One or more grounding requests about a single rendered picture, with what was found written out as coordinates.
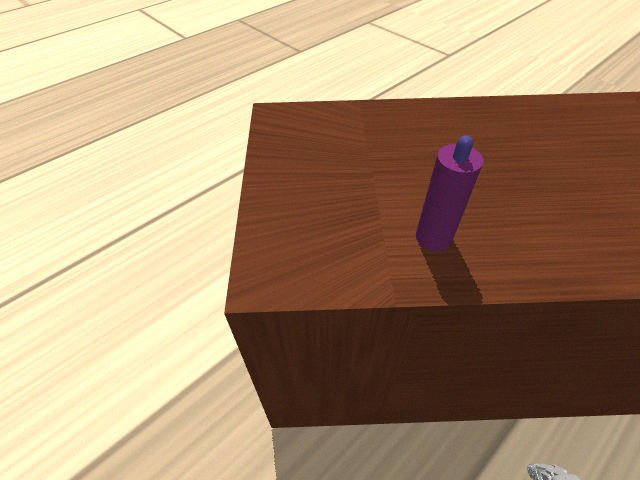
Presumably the bottle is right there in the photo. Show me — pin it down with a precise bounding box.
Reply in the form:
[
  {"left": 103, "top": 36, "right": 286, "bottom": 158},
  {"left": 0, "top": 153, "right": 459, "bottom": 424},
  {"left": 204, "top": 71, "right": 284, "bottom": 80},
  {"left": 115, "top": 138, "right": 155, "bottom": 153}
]
[{"left": 416, "top": 135, "right": 483, "bottom": 251}]

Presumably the right robot hand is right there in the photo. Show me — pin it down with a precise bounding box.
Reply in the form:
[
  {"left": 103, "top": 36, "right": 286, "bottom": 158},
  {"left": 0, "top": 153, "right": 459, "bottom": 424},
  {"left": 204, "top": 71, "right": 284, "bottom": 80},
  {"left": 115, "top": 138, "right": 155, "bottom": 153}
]
[{"left": 527, "top": 463, "right": 581, "bottom": 480}]

